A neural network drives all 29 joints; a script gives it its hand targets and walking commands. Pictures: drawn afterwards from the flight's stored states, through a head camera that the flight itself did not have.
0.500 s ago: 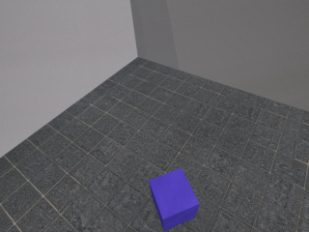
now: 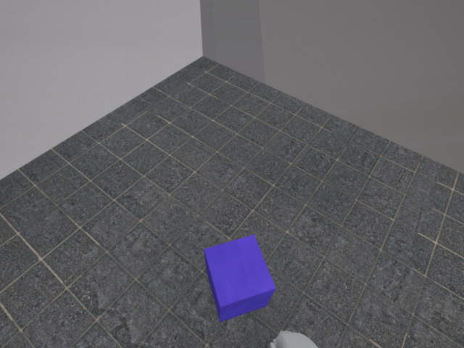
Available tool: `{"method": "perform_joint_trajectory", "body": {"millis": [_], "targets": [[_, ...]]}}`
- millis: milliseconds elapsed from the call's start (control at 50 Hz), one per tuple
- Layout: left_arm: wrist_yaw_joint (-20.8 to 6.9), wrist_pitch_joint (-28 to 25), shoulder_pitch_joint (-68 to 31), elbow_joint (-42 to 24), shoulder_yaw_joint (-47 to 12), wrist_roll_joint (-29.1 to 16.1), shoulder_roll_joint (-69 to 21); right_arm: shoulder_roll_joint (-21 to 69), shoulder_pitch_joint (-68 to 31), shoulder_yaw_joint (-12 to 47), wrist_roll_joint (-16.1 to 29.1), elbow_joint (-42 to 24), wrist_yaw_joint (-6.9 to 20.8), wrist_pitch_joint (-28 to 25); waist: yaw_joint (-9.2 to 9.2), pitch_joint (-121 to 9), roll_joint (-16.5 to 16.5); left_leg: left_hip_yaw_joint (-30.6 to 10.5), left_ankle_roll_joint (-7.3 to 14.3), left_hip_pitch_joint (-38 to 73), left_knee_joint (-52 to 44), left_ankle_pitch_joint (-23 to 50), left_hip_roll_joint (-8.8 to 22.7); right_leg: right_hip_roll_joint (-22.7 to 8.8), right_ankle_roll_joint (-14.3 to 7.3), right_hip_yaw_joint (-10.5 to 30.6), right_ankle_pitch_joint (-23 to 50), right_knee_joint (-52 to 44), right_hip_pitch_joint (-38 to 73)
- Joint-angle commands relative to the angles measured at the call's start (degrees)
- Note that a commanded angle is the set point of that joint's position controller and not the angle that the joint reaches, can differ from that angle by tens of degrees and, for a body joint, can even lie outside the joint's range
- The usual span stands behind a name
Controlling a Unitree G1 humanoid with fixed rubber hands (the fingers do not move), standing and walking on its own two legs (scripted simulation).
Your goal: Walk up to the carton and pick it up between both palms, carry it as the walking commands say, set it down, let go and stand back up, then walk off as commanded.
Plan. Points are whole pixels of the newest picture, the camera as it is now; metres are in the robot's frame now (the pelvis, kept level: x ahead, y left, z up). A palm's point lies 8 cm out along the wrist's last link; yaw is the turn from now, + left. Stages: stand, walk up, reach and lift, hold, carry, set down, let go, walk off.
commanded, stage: walk up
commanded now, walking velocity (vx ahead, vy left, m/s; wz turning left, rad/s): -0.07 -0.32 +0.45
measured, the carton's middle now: (236, 279) +0.44 -0.04 -0.65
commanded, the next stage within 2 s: none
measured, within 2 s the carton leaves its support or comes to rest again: neither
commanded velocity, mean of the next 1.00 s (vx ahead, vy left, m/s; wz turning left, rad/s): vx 0.00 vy -0.06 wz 0.20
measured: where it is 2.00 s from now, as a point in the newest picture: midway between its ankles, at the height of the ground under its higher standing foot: outside the picture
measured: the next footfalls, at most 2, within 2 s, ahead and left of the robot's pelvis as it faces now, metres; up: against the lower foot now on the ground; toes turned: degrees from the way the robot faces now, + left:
right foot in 0.18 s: +0.07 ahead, -0.26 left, +0.00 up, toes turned +1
left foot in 0.68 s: -0.01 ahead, -0.04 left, +0.00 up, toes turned +12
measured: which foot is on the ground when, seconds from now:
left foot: down 0.00-0.18, up 0.20-0.66, down 0.68-1.00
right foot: up 0.00-0.16, down 0.18-0.70, up 0.72-0.94, down 0.96-1.00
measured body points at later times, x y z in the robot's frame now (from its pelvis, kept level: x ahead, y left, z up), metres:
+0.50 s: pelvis +0.02 -0.16 +0.00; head +0.05 -0.17 +0.45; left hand +0.03 +0.08 -0.15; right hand +0.16 -0.40 -0.15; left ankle -0.03 -0.07 -0.69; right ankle +0.03 -0.26 -0.74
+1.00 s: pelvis -0.03 -0.16 +0.00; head -0.01 -0.16 +0.45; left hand -0.07 +0.08 -0.16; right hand +0.08 -0.36 -0.16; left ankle -0.05 -0.05 -0.74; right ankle -0.01 -0.28 -0.74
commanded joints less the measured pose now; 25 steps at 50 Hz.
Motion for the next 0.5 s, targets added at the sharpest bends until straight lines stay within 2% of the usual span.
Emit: {"method": "perform_joint_trajectory", "body": {"millis": [0,20,40,80,100,120,140,160,180,200,220,240,260,280,300,320,340,380,400,420,440,480], "targets": [[-0.8,-0.4,-4.8,-6.4,-1.1,-1.6,-0.3,-14.4,5.4,-3.3,-1.1,-1.6,-0.5,-0.5,-0.73,-0.8,17.6,-8.6,9.3,4.3,-4.3,28.9,9.6,-0.8,0.5,0.7,-0.9,-4.6,-4.1],[-1.1,-0.5,-5.6,-6.9,-1.4,-2.1,-0.4,-14.7,5.3,-3.4,-1.1,-1.9,-0.3,-0.6,-1.16,-1.7,19.2,-8.1,9.5,4.6,-4.6,29.4,9.4,-0.6,0.6,0.0,-1.6,-7.1,-2.7],[-1.2,-0.7,-6.8,-7.4,-1.7,-2.4,-0.5,-15.8,5.5,-3.6,-0.9,-2.0,-0.2,-0.7,-1.85,-2.3,19.4,-7.6,9.7,4.3,-5.3,27.7,8.9,-0.2,0.8,-1.0,-2.9,-11.0,-0.5],[-0.9,-1.0,-5.9,-6.8,-2.1,-3.4,0.0,-17.0,4.6,-4.0,-0.3,-2.3,0.3,-0.9,-1.42,-3.4,20.8,-4.8,8.8,1.2,-5.3,26.6,7.2,0.8,0.5,-2.7,-4.9,-19.3,8.0],[-0.6,-1.3,-3.3,-5.5,-2.2,-3.7,0.3,-17.5,3.4,-4.2,0.2,-3.0,0.5,-0.9,0.07,-4.9,19.7,-2.8,8.0,-1.6,-3.6,22.1,6.0,1.2,0.0,-3.9,-2.9,-24.7,14.1],[-0.3,-1.7,2.3,-3.3,-2.1,-4.2,1.2,-17.2,0.3,-4.2,1.0,-4.4,0.6,-1.0,3.86,-6.7,16.1,-0.4,6.6,-7.0,1.3,16.3,3.7,1.3,-1.0,-4.4,2.6,-31.2,23.9],[0.2,-2.2,8.3,-1.1,-1.6,-3.9,4.6,-14.2,-0.8,-3.6,0.9,-5.4,0.8,-1.2,7.05,-9.4,3.7,2.8,5.1,-12.3,10.3,6.0,-1.1,-0.8,-1.6,-4.1,6.2,-34.4,33.1],[0.5,-3.0,14.3,-0.7,-0.8,-3.8,11.9,-10.1,-2.1,-2.8,-0.2,-8.2,1.2,-1.4,10.52,-14.6,-16.4,6.7,3.5,-21.7,23.8,-22.0,-5.4,-16.8,-4.6,10.1,13.8,-37.2,41.5],[0.9,-3.3,11.7,-2.3,-0.7,-2.7,14.2,-7.8,-2.8,-2.5,0.0,-9.7,0.9,-1.1,9.59,-13.8,-23.2,9.2,2.7,-25.6,34.0,-29.2,-4.5,-25.3,-8.8,17.7,22.9,-37.8,36.8],[1.3,-3.6,7.7,-2.8,-0.8,-1.6,11.9,-8.6,-5.0,-2.4,0.8,-10.7,1.2,-0.6,8.09,-10.3,-15.7,8.3,3.1,-24.4,40.4,-22.8,-1.8,-24.0,-12.1,16.2,24.6,-39.6,29.5],[1.5,-3.7,3.0,-2.9,-0.5,-2.3,10.7,-8.7,-5.6,-2.2,0.9,-11.0,1.6,-0.4,6.67,-7.6,-12.9,7.0,3.7,-20.6,42.0,-19.6,-1.3,-23.0,-13.7,14.0,25.3,-38.9,22.7],[1.7,-3.8,-0.7,-3.8,-1.3,-2.6,8.1,-9.2,-5.7,-2.2,0.7,-9.8,2.4,-0.3,4.19,-4.2,-10.1,6.4,4.5,-16.4,40.1,-14.6,-0.3,-18.1,-12.1,8.4,26.7,-38.1,18.7],[2.2,-4.0,-1.8,-4.0,-2.0,-2.3,5.6,-8.3,-3.3,-1.9,1.0,-8.2,3.1,0.1,2.08,-2.9,-9.4,7.7,4.7,-13.8,40.0,-10.6,-0.6,-15.7,-11.0,4.9,32.1,-37.5,17.5],[2.4,-4.2,-2.6,-4.4,-2.4,-2.3,4.8,-8.9,-0.8,-1.8,1.3,-6.6,3.5,0.5,0.54,-3.6,-8.4,8.5,4.5,-12.2,39.0,-8.7,-1.4,-13.9,-9.8,2.6,39.4,-35.9,19.4],[2.7,-4.6,-1.0,-3.7,-2.4,-2.5,4.9,-8.9,-0.2,-1.6,1.5,-6.2,3.6,0.8,0.00,-4.0,-8.6,9.2,4.9,-11.8,37.1,-8.3,-2.1,-14.4,-10.2,2.1,44.9,-35.0,20.9],[2.6,-5.2,0.2,-3.3,-2.4,-2.3,4.6,-8.5,-0.7,-1.3,1.6,-6.5,3.5,0.9,0.09,-3.8,-7.6,9.0,4.7,-10.6,35.0,-8.0,-2.6,-15.0,-10.5,2.5,45.7,-34.8,20.2],[2.5,-5.7,1.8,-3.4,-2.3,-1.9,5.0,-8.9,-2.9,-1.5,1.6,-7.1,3.2,1.4,1.37,-2.6,-5.4,8.3,4.4,-10.8,32.4,-8.2,-3.1,-17.6,-11.3,5.4,45.7,-34.4,20.3],[2.8,-5.9,3.4,-2.6,-2.3,-2.2,5.2,-10.1,-8.5,-1.9,1.9,-9.6,3.1,2.3,2.39,-1.1,-6.6,8.3,3.7,-13.7,29.4,-11.0,-4.0,-20.7,-14.5,8.9,50.8,-33.4,22.8],[2.8,-5.8,3.9,-2.2,-2.4,-2.1,5.1,-10.4,-10.2,-2.0,2.1,-10.0,3.3,2.5,2.97,-1.5,-7.8,8.2,3.5,-13.6,28.4,-10.9,-4.2,-21.6,-15.4,9.3,48.0,-34.4,23.2],[3.0,-6.0,4.7,-1.7,-2.4,-1.9,5.0,-9.8,-11.0,-2.0,2.1,-10.2,3.5,2.5,3.68,-2.5,-7.6,8.2,3.6,-12.7,27.8,-10.1,-4.4,-21.9,-15.9,9.5,42.3,-36.2,22.9],[2.8,-6.0,4.6,-1.7,-2.2,-1.7,5.9,-9.6,-12.0,-2.0,2.2,-10.5,3.8,2.6,4.13,-3.2,-8.8,7.6,3.5,-12.2,25.8,-9.9,-4.2,-21.8,-16.0,10.0,36.4,-37.4,23.3],[2.8,-6.1,4.1,-1.5,-2.1,-1.5,6.2,-9.4,-13.9,-2.3,2.4,-10.9,4.1,2.4,4.84,-3.6,-8.0,7.4,3.4,-10.4,21.9,-9.7,-4.5,-20.5,-15.7,9.2,33.0,-37.9,23.4]]}}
